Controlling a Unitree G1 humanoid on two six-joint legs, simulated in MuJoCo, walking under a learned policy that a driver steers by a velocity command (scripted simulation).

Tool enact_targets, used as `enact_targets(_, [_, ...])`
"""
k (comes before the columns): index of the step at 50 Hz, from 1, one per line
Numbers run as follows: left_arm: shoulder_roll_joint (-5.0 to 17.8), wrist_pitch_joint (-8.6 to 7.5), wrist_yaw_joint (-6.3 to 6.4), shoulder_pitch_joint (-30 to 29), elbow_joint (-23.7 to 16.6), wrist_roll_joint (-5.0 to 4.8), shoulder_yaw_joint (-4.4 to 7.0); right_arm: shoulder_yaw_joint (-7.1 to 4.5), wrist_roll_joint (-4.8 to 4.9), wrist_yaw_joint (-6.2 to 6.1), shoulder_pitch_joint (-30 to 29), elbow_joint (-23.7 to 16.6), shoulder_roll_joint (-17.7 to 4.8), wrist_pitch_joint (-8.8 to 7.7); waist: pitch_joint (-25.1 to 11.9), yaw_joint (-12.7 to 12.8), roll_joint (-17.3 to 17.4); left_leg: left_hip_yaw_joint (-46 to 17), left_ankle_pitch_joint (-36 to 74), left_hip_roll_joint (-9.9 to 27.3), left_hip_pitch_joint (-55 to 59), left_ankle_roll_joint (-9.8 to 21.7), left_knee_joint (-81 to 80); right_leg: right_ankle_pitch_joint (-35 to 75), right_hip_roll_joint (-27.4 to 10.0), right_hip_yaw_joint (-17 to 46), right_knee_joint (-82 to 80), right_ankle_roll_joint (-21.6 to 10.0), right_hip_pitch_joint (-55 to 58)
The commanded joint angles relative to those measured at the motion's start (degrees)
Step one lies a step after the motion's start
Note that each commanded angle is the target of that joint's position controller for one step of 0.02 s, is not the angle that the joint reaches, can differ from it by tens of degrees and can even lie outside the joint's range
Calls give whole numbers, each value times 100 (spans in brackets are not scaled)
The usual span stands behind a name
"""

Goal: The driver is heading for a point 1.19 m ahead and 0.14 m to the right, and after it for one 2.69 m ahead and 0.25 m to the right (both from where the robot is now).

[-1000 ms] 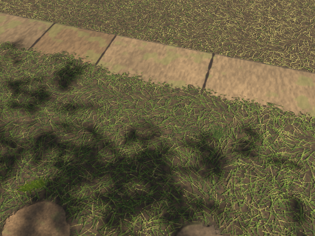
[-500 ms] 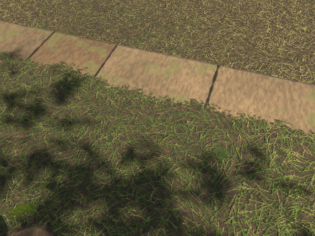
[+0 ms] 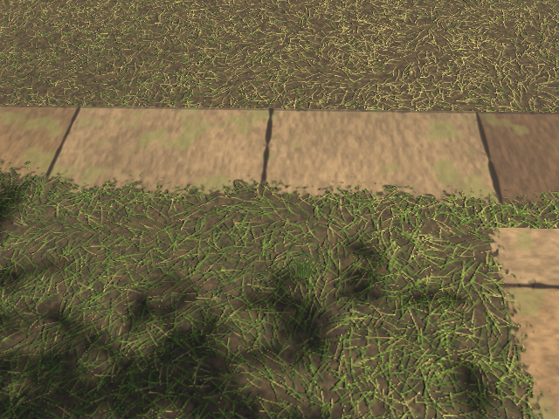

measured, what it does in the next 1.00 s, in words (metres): walks ahead, turning right: left foot, then right foot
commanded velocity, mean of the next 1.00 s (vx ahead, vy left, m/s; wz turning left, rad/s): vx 0.45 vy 0.00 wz -0.34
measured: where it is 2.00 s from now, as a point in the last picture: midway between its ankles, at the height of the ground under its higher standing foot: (387, 260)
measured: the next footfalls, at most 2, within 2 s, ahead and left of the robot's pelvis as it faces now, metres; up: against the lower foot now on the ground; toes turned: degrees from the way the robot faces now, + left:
left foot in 0.38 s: +0.29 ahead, +0.12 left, +0.00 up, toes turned -17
right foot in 0.86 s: +0.47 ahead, -0.22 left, +0.00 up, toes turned -20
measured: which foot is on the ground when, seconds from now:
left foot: up 0.00-0.36, down 0.38-0.88, up 0.90-1.00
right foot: down 0.00-0.38, up 0.40-0.84, down 0.86-1.00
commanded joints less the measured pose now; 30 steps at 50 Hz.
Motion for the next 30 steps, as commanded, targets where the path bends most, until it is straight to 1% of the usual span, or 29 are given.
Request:
enact_targets(1, [763, -215, 72, -111, -459, 21, 133, -195, -78, 15, -219, -429, -744, -220, -112, -43, -618, -455, 890, 293, -1361, 112, -486, -686, -1526, 2610, -2166, -915, 1067])
enact_targets(2, [799, -233, 99, -25, -458, 35, 140, -185, -99, 32, -237, -438, -650, -220, -154, -39, -594, -357, 1166, 198, -1205, 48, -767, -319, -1417, 2382, -2191, -912, 992])
enact_targets(4, [885, -256, 156, 271, -400, 0, 168, -143, -137, 37, -473, -530, -461, -217, -130, 49, -505, -285, 1585, 43, -1156, -88, -1561, 88, -1309, 2120, -2191, -933, 997])
enact_targets(6, [953, -248, 200, 471, -365, -20, 196, -78, -138, 47, -778, -640, -292, -222, -73, 162, -596, -293, 1940, -98, -1052, -186, -2377, 123, -1266, 2035, -2177, -910, 973])
enact_targets(9, [1028, -218, 222, 628, -347, -40, 230, -34, -74, 96, -1104, -774, -266, -245, -11, 291, -834, -309, 2254, -246, -758, -269, -3142, 20, -1250, 2056, -2123, -852, 835])
enact_targets(13, [1041, -161, 213, 810, -299, -84, 247, -10, -6, 165, -1400, -981, -342, -333, 51, 415, -856, -324, 2128, -363, -302, -268, -3667, -186, -1271, 2301, -1842, -800, 747])
enact_targets(15, [1021, -129, 211, 804, -321, -70, 241, -46, 25, 197, -1297, -1023, -473, -405, -16, 341, -957, -333, 1891, -416, 113, -190, -3886, -210, -1279, 2549, -1617, -746, 804])
enact_targets(16, [1000, -110, 211, 769, -349, -66, 233, -71, 35, 204, -1129, -1007, -534, -442, -66, 237, -1054, -298, 1762, -440, 407, -130, -4012, -122, -1252, 2650, -1453, -706, 818])
enact_targets(17, [909, -90, 217, 712, -391, -70, 202, -110, 24, 198, -800, -925, -588, -474, -158, 53, -1106, -232, 1740, -453, 870, -46, -4236, -6, -1123, 2670, -1184, -615, 772])
enact_targets(18, [718, -85, 222, 643, -454, -54, 136, -181, -9, 170, -273, -794, -714, -498, -388, -199, -1083, -285, 1694, -292, 1694, 94, -4372, 141, -884, 2546, -666, -450, 487])
enact_targets(19, [347, -107, 212, 536, -562, 29, 5, -265, -99, 125, 650, -651, -1001, -505, -1011, -587, -534, -1101, 1286, 582, 2971, 451, -4407, -20, -515, 1974, 826, -188, -161])
enact_targets(20, [86, -198, 221, 990, -796, -97, -77, -391, -217, 140, 1308, -483, -1560, -437, -1488, -389, 1318, -3587, -184, 1773, 4428, 1327, -5030, -1548, 231, 1149, 2551, 147, -1991])
enact_targets(21, [611, -239, 238, 1207, -655, -204, 6, -313, -130, 200, 1244, -455, -1155, -436, -1176, -357, 1255, -4466, -1284, 2000, 4297, 1513, -5344, -1760, -122, 1268, 3579, 203, -2815])
enact_targets(22, [902, -236, 224, 905, -589, -182, 70, -193, -68, 213, 1008, -538, -702, -417, -549, -395, 750, -3719, -1108, 1769, 3766, 1334, -5345, -1257, -339, 1307, 3915, 180, -3023])
enact_targets(23, [853, -222, 216, 678, -580, -104, 61, -125, -80, 218, 753, -592, -517, -373, -254, -309, 392, -2962, -434, 1471, 3258, 1170, -5369, -817, -514, 1142, 3919, 187, -2896])
enact_targets(24, [783, -238, 196, 475, -630, -29, 54, -77, -112, 218, 570, -593, -399, -331, -51, -224, 267, -2496, 154, 1263, 2817, 1123, -5480, -496, -635, 1088, 3689, 188, -2777])
enact_targets(25, [712, -239, 162, 386, -672, -13, 52, -31, -148, 211, 487, -591, -328, -317, 18, -118, 288, -2094, 637, 1095, 2469, 1059, -5598, -293, -779, 1039, 3455, 184, -2530])
enact_targets(26, [625, -229, 133, 378, -684, -22, 32, -20, -149, 212, 476, -566, -323, -320, 24, -63, 357, -1804, 984, 975, 2260, 1052, -5709, -172, -837, 912, 3276, 204, -2345])
enact_targets(27, [532, -220, 113, 350, -707, -10, 2, -28, -126, 214, 532, -523, -374, -333, 15, -44, 384, -1592, 1322, 927, 2169, 1107, -5790, -49, -871, 775, 3132, 247, -2299])
enact_targets(30, [411, -226, 102, -70, -903, 51, -80, -72, -57, 186, 725, -411, -608, -335, 90, -102, 237, -1125, 2110, 912, 2098, 1216, -5969, 517, -989, 533, 2281, 392, -2368])
Velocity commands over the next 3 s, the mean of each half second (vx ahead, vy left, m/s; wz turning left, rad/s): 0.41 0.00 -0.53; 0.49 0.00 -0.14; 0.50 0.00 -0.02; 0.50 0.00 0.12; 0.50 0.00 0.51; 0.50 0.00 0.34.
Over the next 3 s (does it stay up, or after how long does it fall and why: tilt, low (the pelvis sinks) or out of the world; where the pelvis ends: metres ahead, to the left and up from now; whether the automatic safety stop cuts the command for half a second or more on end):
stays up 1.50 -0.26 -0.01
